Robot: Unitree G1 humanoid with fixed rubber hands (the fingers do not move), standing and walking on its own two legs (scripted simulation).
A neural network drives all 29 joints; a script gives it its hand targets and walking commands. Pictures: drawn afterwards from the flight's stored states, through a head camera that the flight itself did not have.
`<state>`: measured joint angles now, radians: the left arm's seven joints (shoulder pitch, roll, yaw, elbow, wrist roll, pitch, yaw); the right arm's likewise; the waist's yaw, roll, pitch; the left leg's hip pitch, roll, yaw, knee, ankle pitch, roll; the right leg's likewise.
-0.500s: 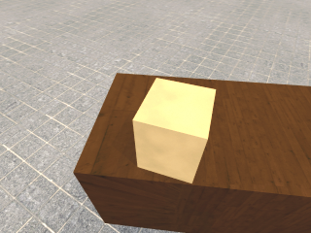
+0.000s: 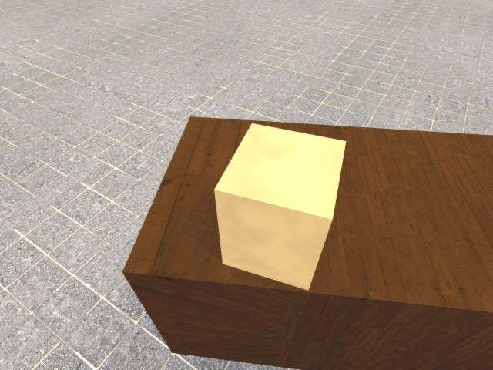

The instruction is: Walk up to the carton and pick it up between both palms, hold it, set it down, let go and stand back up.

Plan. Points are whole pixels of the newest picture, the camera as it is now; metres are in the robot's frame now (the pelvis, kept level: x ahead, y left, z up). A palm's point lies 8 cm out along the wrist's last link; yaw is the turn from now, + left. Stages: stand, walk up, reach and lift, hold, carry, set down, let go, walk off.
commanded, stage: stand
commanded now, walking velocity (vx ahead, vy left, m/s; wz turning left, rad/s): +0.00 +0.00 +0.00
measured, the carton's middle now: (280, 206) +0.46 -0.05 -0.02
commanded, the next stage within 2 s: none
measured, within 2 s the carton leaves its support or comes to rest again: neither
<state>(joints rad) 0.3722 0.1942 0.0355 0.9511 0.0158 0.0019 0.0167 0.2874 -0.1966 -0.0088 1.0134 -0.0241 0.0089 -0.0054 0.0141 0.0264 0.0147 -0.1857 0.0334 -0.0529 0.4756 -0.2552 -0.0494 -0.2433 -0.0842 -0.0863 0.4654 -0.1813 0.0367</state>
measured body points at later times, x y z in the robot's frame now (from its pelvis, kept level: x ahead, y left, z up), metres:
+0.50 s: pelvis +0.00 +0.00 +0.00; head +0.01 +0.00 +0.45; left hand +0.00 +0.24 -0.15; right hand +0.00 -0.23 -0.16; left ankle +0.00 +0.15 -0.74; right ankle +0.04 -0.14 -0.74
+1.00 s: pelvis +0.01 +0.00 +0.00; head +0.01 -0.01 +0.45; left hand -0.01 +0.23 -0.15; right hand +0.00 -0.23 -0.16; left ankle +0.00 +0.15 -0.74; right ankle +0.04 -0.14 -0.74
